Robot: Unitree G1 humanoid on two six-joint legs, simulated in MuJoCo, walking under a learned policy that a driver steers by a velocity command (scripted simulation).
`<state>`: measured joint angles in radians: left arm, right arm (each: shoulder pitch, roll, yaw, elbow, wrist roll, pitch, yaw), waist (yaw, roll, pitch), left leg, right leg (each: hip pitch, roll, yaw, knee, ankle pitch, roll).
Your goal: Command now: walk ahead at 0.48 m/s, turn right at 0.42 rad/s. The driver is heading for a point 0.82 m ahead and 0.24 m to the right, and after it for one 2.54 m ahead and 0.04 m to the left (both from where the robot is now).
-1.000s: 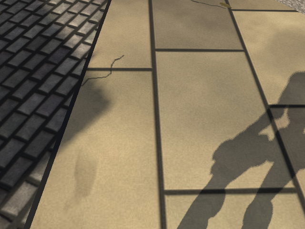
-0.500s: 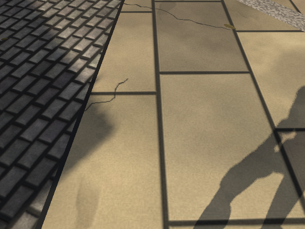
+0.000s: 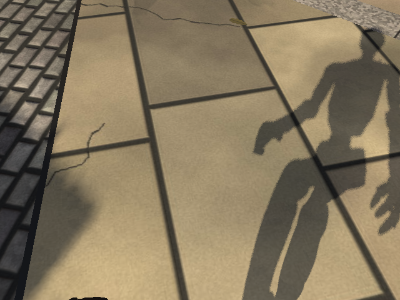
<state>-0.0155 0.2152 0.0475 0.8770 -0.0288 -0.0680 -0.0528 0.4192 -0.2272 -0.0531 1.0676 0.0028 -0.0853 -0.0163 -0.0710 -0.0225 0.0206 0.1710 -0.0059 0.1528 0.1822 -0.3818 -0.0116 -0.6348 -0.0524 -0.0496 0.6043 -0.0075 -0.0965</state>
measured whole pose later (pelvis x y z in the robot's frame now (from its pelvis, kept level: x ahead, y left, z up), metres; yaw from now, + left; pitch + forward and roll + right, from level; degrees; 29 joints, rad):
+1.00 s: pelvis +0.54 -0.12 +0.01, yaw -34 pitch +2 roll +3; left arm 0.08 0.28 0.06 0.65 -0.02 -0.03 -0.04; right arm 0.32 -0.29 -0.08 0.88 0.01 -0.09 0.00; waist -0.10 -0.04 0.04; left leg 0.05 0.01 0.21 0.24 -0.32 -0.03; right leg -0.67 -0.09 0.01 0.69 -0.04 -0.04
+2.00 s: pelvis +0.76 -0.33 +0.01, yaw -11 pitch +3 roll +0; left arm 0.12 0.28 0.07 0.75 0.00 -0.01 0.01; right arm 0.16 -0.31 -0.09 0.62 0.01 0.05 -0.03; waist -0.02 0.02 0.02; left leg -0.42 -0.10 -0.18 0.53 -0.16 0.01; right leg -0.36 0.03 0.08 0.57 -0.29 0.04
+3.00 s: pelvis +0.97 -0.30 +0.01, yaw +22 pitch +2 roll -1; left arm 0.16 0.28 0.07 0.73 0.00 -0.11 -0.04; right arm 0.36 -0.30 -0.06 0.70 0.03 -0.03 -0.02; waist -0.02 0.04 -0.01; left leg -0.34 -0.04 -0.14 1.11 -0.43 0.03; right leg -0.33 0.05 -0.01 0.49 -0.20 -0.04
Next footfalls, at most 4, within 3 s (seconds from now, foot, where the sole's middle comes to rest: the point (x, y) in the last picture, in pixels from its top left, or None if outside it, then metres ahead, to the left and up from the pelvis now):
0.06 right None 0.22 -0.11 -0.76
0.56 left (189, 280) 0.54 0.03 -0.76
1.08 right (296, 241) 0.65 -0.35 -0.76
1.60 left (256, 186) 0.89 -0.25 -0.76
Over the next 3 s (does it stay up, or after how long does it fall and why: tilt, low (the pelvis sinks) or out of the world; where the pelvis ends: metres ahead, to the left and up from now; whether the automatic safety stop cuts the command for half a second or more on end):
stays up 0.97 -0.30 0.01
